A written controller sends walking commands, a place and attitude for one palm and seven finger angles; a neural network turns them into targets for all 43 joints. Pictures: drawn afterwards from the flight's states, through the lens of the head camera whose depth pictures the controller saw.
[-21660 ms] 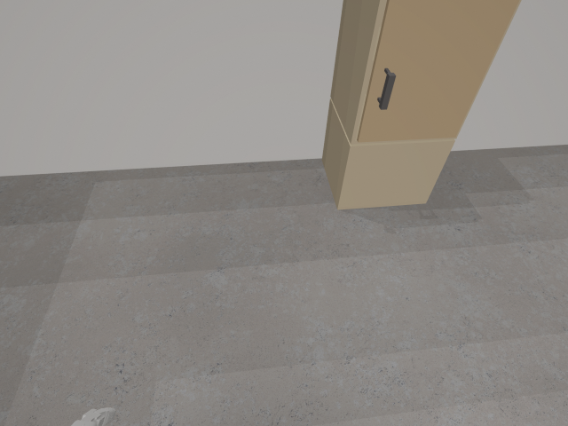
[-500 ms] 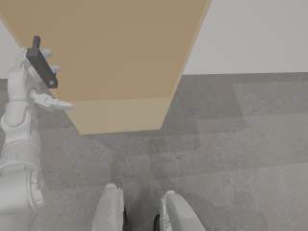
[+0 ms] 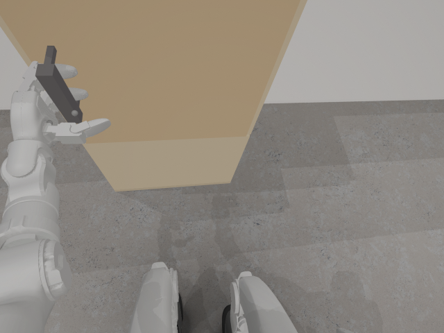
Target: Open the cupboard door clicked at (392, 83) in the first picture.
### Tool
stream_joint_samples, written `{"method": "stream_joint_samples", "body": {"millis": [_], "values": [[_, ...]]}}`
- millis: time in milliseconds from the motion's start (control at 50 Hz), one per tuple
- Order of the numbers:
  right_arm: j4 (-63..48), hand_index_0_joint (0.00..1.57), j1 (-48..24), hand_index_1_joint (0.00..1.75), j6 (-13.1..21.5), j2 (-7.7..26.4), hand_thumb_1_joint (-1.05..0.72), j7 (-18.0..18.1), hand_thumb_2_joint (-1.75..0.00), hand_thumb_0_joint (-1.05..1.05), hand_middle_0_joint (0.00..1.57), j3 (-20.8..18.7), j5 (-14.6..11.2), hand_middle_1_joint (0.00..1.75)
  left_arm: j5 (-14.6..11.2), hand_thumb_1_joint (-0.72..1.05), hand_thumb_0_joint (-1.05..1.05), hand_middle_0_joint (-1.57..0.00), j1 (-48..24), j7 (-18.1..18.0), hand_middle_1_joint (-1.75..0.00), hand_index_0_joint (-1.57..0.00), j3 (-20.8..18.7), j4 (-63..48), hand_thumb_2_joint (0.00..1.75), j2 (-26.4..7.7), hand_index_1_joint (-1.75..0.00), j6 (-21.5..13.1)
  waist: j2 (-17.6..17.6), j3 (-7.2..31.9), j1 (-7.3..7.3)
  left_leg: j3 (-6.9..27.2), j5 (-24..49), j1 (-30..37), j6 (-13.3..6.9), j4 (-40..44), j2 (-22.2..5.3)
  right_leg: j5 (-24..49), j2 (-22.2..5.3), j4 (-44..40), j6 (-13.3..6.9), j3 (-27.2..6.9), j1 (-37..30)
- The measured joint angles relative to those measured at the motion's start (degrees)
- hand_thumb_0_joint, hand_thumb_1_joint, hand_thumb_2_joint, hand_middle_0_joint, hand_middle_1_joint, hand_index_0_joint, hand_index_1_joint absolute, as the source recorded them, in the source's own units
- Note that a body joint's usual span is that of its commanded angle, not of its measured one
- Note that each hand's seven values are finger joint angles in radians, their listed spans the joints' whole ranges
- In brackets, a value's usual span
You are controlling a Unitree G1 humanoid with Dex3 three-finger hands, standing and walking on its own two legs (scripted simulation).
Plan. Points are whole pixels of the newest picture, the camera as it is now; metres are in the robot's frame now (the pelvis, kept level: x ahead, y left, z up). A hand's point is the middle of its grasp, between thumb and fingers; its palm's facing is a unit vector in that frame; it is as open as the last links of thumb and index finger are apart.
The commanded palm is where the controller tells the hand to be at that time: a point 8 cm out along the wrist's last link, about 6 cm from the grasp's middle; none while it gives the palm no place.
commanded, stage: close the thumb around the handle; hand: left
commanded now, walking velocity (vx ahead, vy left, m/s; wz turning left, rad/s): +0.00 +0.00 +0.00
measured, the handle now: (63, 87) +0.53 +0.27 +0.04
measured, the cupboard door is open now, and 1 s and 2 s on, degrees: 0 18 44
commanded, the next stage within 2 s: pull the door open along its arc in 0.38 s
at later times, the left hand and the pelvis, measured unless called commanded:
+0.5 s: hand (76, 113) +0.48 +0.24 +0.04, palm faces +0.13 -0.99 -0.01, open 5.8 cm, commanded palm +0.45 +0.27 +0.04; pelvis +0.00 +0.00 +0.00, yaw +0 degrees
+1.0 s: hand (94, 175) +0.36 +0.19 +0.04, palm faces +0.26 -0.96 +0.09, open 6.2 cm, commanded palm +0.31 +0.23 +0.04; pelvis +0.03 +0.00 +0.03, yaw +1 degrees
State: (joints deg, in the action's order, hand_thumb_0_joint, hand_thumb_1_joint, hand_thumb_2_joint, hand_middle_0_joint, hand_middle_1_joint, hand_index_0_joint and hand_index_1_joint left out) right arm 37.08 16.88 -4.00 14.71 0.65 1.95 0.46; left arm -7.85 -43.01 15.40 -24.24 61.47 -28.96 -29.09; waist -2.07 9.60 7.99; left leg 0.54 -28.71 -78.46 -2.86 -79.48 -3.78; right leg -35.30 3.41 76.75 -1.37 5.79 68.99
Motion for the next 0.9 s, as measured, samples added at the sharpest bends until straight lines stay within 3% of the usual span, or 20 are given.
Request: {"method": "stream_joint_samples", "body": {"millis": [300, 640, 780, 900], "values": [[0.17, 0.2, 0.63, 0.3, -0.22, 0.01, -0.91, -0.09, -0.89, 0.0, 0.21, 0.02, 0.05, 0.3, 0.14, 0.71, 0.01, -0.39, 0.04, -1.18, -1.33, -0.38, 0.09, 0.57, 0.82, 0.35, -1.33, 0.33, -0.05, -0.12, 0.03, -0.17, 0.2, 0.43, -0.06, 0.63, 0.1, 0.22, -0.06, -0.54, 0.09, -0.2, -0.33], [-0.19, 0.2, 0.17, 0.3, -0.94, -0.13, -0.91, -0.5, -0.89, 0.0, 0.21, -0.42, -0.17, 0.3, -0.91, 0.73, 0.01, -0.35, 3.6, -1.73, -1.35, -0.34, -0.19, -2.21, 0.79, 1.35, -1.35, 0.21, 0.09, -0.03, -0.15, -0.29, -0.04, 2.1, 0.47, 1.7, -0.15, 0.07, 0.27, -1.46, -0.37, -0.46, -1.7], [-1.33, 0.2, 0.45, 0.3, -1.52, -0.51, -0.91, -1.18, -0.89, 0.01, 0.21, -1.15, -1.15, 0.3, -3.58, 0.72, 0.01, -0.34, 13.23, -1.17, -1.35, -0.34, 1.39, -10.98, 0.75, 5.05, -1.35, 0.68, 0.28, 0.76, -1.36, -1.14, -0.36, 5.41, 0.54, 3.73, -0.18, -0.03, 0.3, -3.24, -0.33, -1.39, -4.53], [-3.08, 0.2, -0.25, 0.3, -0.78, -0.9, -0.91, -1.98, -0.89, 0.01, 0.2, -2.02, -1.8, 0.3, -6.2, 0.71, 0.01, -0.31, 26.55, -1.97, -1.33, -0.33, 6.0, -23.3, 0.73, 10.37, -1.35, 0.69, 0.36, 1.64, -2.92, -1.71, -0.46, 9.22, 0.52, 6.03, 0.17, -0.02, 0.02, -5.45, -0.18, -1.99, -8.14]]}}
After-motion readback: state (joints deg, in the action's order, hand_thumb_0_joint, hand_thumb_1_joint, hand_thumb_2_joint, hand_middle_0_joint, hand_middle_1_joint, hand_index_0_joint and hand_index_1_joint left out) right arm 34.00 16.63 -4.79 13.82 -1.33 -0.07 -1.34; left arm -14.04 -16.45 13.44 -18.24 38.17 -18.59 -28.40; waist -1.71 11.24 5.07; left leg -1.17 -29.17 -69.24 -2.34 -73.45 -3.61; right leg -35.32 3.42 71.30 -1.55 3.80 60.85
